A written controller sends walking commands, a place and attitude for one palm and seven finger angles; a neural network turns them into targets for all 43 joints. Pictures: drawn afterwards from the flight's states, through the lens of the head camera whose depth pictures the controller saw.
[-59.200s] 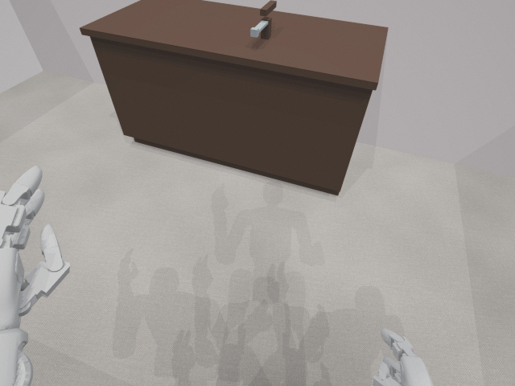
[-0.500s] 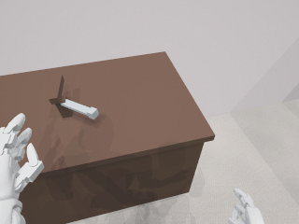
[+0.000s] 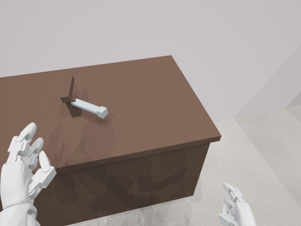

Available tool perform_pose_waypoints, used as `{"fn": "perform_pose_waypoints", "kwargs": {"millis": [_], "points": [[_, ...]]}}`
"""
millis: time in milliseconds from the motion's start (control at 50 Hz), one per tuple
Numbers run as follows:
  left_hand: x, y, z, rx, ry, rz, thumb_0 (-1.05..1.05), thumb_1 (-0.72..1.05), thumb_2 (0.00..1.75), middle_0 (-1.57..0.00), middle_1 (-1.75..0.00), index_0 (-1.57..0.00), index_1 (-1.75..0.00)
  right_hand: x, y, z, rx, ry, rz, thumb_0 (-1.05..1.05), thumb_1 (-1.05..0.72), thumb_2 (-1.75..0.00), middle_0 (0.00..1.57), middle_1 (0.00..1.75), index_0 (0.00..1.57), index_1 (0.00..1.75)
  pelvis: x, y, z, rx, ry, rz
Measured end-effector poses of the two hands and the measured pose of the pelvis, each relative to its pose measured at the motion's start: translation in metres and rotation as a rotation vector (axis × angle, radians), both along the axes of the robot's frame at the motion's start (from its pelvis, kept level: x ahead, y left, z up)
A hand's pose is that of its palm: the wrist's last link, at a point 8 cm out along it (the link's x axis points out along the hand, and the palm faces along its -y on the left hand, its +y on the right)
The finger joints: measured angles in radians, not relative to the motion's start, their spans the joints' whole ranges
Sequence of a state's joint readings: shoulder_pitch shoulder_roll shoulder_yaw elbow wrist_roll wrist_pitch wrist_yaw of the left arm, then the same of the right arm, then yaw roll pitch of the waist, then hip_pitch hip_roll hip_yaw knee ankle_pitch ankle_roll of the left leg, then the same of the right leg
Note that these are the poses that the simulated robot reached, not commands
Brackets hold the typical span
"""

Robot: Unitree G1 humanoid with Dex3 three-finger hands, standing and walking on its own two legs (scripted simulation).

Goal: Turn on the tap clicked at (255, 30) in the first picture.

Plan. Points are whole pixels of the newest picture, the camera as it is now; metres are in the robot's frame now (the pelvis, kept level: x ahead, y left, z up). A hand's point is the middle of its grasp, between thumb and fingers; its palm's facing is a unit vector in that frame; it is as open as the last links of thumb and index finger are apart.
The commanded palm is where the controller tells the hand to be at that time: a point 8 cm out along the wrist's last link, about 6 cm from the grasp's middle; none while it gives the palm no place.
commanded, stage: turn the palm inward beside the body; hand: left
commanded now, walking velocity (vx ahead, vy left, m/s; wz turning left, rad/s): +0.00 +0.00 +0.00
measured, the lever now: (102, 112) +0.46 +0.24 +0.03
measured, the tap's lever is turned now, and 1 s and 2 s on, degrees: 51 51 51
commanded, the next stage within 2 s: reach beside the lever's end, fingers flat in 0.70 s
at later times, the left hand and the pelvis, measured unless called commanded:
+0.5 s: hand (57, 169) +0.19 +0.23 +0.14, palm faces +0.51 -0.85 -0.12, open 7.4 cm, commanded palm +0.14 +0.27 +0.14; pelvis +0.01 +0.00 +0.00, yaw +0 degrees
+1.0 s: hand (59, 165) +0.20 +0.23 +0.13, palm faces +0.53 -0.84 -0.13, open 7.4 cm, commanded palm +0.16 +0.28 +0.13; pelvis +0.01 -0.01 +0.00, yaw +0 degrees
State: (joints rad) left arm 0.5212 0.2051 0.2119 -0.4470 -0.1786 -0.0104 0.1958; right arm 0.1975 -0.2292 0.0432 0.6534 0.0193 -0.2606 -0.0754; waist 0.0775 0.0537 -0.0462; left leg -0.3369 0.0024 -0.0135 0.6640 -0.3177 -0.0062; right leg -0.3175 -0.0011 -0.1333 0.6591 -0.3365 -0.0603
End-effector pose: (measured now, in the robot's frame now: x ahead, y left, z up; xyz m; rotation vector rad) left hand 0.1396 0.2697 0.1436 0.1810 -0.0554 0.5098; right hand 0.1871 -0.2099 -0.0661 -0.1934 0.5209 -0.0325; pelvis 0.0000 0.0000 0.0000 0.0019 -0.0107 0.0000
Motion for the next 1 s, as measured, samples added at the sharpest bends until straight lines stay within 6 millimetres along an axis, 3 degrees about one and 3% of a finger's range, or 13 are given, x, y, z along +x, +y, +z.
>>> {"fn": "perform_pose_waypoints", "kwargs": {"millis": [840,1000], "points": [[0.006,-0.015,-0.004,-0.054,0.028,0.031,0.02,0.9,0.9,-0.21,-0.3,-0.2,-0.3,0.009,-0.015,-0.003,0.002,0.012,-0.006,0.01,-0.91,-0.9,0.2,0.3,0.2,0.3,0.011,-0.011,0.002,0.002,0.002,0.006],[0.014,-0.006,-0.012,-0.053,0.036,0.058,0.02,0.89,0.9,-0.21,-0.3,-0.2,-0.3,0.008,-0.018,-0.008,-0.004,0.039,-0.012,0.01,-0.91,-0.9,0.2,0.3,0.2,0.3,0.01,-0.014,0.001,0.004,0.007,0.007]]}}
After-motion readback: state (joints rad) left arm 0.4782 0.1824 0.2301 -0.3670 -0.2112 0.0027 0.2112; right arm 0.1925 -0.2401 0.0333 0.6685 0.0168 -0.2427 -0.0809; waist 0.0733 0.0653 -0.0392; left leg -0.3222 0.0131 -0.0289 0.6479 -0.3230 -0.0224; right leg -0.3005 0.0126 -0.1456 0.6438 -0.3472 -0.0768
